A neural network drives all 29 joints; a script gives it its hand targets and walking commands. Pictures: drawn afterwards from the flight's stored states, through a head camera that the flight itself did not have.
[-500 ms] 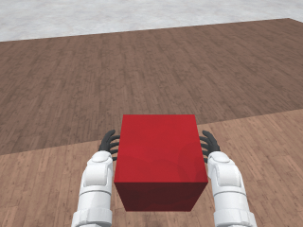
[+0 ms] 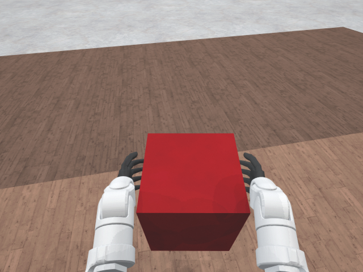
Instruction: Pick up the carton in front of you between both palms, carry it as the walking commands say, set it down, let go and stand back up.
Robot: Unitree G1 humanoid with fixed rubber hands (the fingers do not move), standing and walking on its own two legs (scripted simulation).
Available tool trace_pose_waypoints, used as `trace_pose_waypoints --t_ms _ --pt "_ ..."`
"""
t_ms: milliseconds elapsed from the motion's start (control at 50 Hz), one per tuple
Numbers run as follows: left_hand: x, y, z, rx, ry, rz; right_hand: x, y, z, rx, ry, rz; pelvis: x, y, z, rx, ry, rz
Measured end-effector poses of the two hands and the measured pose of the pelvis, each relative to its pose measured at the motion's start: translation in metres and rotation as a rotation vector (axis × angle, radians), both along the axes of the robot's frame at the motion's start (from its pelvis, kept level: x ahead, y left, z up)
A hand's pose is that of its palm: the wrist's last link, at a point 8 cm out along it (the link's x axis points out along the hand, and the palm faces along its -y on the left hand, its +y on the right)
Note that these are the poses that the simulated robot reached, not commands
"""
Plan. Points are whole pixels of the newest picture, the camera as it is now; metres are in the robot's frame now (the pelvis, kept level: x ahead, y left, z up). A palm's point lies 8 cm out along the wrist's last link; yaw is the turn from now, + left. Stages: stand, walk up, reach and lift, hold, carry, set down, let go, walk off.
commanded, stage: hold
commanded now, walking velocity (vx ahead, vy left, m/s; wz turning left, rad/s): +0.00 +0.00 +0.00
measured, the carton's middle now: (190, 194) +0.31 +0.00 -0.02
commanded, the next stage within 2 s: carry in 0.10 s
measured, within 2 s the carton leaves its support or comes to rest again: neither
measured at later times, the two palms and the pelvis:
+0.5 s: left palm (128, 145) +0.38 +0.15 +0.09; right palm (249, 147) +0.37 -0.15 +0.08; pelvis +0.10 +0.01 -0.01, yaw -1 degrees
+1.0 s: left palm (136, 85) +0.64 +0.17 +0.10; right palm (227, 88) +0.62 -0.13 +0.10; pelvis +0.39 +0.04 +0.00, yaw -1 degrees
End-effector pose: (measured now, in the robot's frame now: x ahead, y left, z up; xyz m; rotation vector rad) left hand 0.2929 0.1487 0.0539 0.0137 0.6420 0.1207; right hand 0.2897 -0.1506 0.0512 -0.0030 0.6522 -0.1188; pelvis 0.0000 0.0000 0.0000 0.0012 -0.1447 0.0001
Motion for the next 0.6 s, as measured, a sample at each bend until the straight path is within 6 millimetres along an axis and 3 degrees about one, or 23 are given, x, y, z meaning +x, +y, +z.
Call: trace_pose_waypoints --t_ms 180,280,400,540,600 --pt "0.006 0.001 0.003 -0.004 -0.009 0.003 0.007 0.0 0.005 -0.002 -0.009 0.003 0.007 0.0 -0.001 -0.003 0.067 0.004" --pt "0.024 0.006 0.018 -0.025 -0.067 0.024 0.028 0.006 0.02 0.007 -0.067 0.0 0.022 0.003 -0.006 -0.007 0.141 0.02" --pt "0.053 0.018 0.03 -0.038 -0.079 0.038 0.058 0.019 0.033 0.029 -0.078 -0.016 0.062 0.013 -0.013 0.002 0.197 -0.016" --pt "0.102 0.0 0.032 -0.066 -0.041 0.03 0.096 0.001 0.032 0.043 -0.041 -0.068 0.123 0.004 -0.015 -0.033 0.241 0.013" --pt "0.118 0.006 0.028 -0.073 -0.009 0.052 0.12 0.006 0.034 0.034 -0.009 -0.046 0.152 0.004 -0.01 -0.007 0.259 0.032"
